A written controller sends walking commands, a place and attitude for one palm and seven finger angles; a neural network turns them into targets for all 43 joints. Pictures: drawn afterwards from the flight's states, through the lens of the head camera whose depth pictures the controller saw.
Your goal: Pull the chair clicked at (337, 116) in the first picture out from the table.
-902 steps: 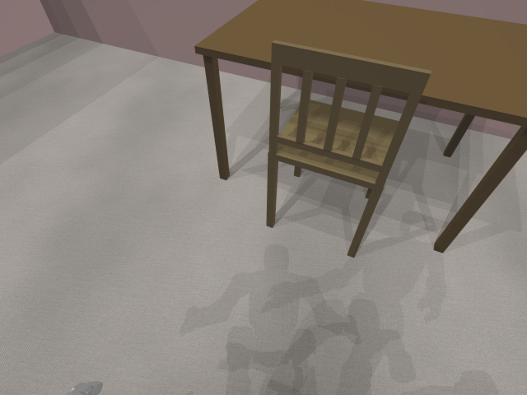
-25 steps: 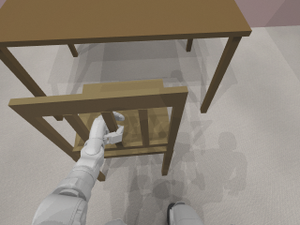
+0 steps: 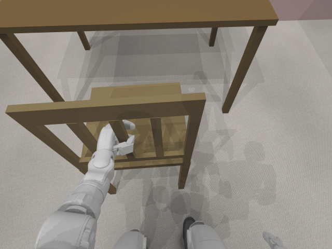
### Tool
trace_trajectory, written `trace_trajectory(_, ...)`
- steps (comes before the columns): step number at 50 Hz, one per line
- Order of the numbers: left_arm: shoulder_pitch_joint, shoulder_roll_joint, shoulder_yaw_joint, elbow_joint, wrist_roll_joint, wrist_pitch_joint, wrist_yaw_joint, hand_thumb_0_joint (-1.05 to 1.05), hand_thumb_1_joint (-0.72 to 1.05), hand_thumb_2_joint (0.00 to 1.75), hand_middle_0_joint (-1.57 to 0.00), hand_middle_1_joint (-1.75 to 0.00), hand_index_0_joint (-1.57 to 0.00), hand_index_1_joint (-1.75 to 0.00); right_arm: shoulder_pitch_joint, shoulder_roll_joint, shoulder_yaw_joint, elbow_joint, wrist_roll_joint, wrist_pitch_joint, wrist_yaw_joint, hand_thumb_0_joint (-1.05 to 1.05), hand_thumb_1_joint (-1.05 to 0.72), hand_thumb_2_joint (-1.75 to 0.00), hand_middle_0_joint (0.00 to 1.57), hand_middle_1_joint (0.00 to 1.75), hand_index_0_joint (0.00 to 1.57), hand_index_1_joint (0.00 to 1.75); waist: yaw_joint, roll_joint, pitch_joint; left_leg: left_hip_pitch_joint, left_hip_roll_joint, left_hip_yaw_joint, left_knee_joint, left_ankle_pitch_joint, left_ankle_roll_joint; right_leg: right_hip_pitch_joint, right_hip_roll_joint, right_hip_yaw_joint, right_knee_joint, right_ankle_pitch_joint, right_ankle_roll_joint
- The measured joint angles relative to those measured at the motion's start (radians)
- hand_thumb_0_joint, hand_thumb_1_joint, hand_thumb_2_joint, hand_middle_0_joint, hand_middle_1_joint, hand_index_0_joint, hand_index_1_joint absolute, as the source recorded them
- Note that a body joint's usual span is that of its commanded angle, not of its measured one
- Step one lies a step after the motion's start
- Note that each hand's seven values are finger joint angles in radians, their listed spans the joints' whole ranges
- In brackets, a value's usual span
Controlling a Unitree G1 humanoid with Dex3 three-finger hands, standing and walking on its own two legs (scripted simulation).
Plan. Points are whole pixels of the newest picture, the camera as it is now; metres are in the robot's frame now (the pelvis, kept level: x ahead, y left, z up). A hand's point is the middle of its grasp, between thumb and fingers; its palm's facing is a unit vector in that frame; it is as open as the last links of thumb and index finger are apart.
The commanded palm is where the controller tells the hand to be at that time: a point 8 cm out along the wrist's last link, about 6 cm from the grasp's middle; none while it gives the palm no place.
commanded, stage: step backward, pulling the chair out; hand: left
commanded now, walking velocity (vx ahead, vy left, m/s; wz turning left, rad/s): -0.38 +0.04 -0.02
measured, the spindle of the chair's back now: (124, 140) +0.40 +0.13 -0.08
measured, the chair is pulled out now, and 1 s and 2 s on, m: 0.34 0.53 0.69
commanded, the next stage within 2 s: stop walking, hand still on the chair in 1.00 s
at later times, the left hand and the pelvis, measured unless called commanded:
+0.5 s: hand (125, 167) +0.31 +0.11 -0.05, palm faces -0.02 -0.99 -0.17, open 5.7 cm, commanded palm +0.29 +0.16 -0.05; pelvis -0.08 +0.01 +0.00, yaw -1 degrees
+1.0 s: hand (119, 217) +0.19 +0.11 -0.05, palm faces -0.04 -0.99 -0.16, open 5.7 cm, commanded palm +0.18 +0.17 -0.05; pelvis -0.19 +0.01 +0.01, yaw -3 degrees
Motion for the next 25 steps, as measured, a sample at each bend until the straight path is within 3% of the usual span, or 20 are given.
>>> trace_trajectory(3,-0.019,-0.009,-0.002,0.009,0.004,0.014,0.005,0.08,0.62,0.77,-0.31,-1.21,-0.50,-1.45,-0.012,-0.010,0.011,0.004,-0.001,-0.006,-0.002,0.01,-0.90,-0.89,0.20,0.30,0.20,0.29,-0.011,-0.003,-0.009,0.039,-0.017,0.008,-0.045,0.001,0.004,-0.012,-0.015,-0.003,-0.033,0.036,0.011)
trace_trajectory(5,-0.027,-0.009,-0.018,0.005,0.005,0.025,0.005,0.08,0.63,0.77,-0.30,-1.22,-0.50,-1.45,-0.015,-0.013,0.017,0.002,0.000,-0.009,-0.009,0.01,-0.90,-0.89,0.20,0.30,0.20,0.29,-0.018,-0.011,-0.013,0.074,-0.020,0.025,-0.144,0.127,0.018,-0.022,-0.026,-0.003,-0.042,0.053,0.023)
trace_trajectory(7,-0.018,0.000,-0.032,-0.010,-0.001,0.034,0.004,0.07,0.63,0.76,-0.29,-1.23,-0.50,-1.45,-0.010,-0.003,0.017,-0.012,-0.004,-0.002,-0.013,0.01,-0.90,-0.89,0.20,0.30,0.20,0.29,-0.006,-0.038,-0.008,0.085,-0.031,0.052,-0.169,0.189,0.035,-0.029,-0.035,0.021,-0.034,0.037,0.034)
trace_trajectory(11,0.026,-0.005,-0.035,-0.030,-0.004,0.027,-0.009,0.08,0.64,0.75,-0.29,-1.22,-0.50,-1.45,0.031,0.019,0.011,-0.038,-0.023,0.002,-0.011,0.01,-0.90,-0.89,0.20,0.30,0.20,0.29,0.007,-0.009,-0.012,0.086,-0.005,0.052,-0.165,0.165,0.042,0.015,-0.010,0.019,0.115,-0.142,0.036)
trace_trajectory(15,0.015,0.007,-0.022,0.006,0.010,-0.004,-0.018,0.08,0.62,0.77,-0.31,-1.22,-0.50,-1.45,0.036,0.051,0.021,0.003,-0.034,-0.001,0.017,0.01,-0.90,-0.89,0.20,0.30,0.20,0.29,0.038,0.007,-0.005,0.073,0.034,0.048,-0.148,0.167,0.021,0.117,0.022,0.019,0.018,-0.141,0.023)
trace_trajectory(19,-0.012,0.030,0.021,0.037,0.002,-0.020,-0.019,0.08,0.61,0.79,-0.33,-1.20,-0.50,-1.45,0.009,0.059,0.023,0.020,-0.020,0.002,0.021,0.01,-0.90,-0.89,0.21,0.30,0.20,0.30,0.015,0.026,0.016,0.035,0.060,0.031,-0.124,0.188,0.002,0.104,0.049,0.004,-0.020,-0.074,0.004)
trace_trajectory(22,-0.023,0.035,0.040,0.035,-0.002,-0.007,-0.011,0.08,0.61,0.78,-0.33,-1.19,-0.50,-1.45,-0.006,0.035,0.017,0.023,-0.012,0.002,0.008,0.01,-0.90,-0.89,0.21,0.30,0.21,0.30,-0.007,0.021,0.011,-0.004,0.020,-0.009,-0.008,0.036,-0.003,0.066,0.038,0.009,-0.015,-0.056,0.001)
trace_trajectory(25,-0.028,0.027,0.043,0.009,0.001,0.020,0.000,0.08,0.62,0.77,-0.32,-1.20,-0.50,-1.45,-0.016,-0.003,0.013,0.019,-0.010,0.004,-0.002,0.01,-0.90,-0.89,0.21,0.30,0.20,0.30,-0.027,0.011,0.008,0.012,-0.011,-0.021,0.005,-0.005,-0.005,0.039,0.016,0.014,-0.027,-0.026,0.012)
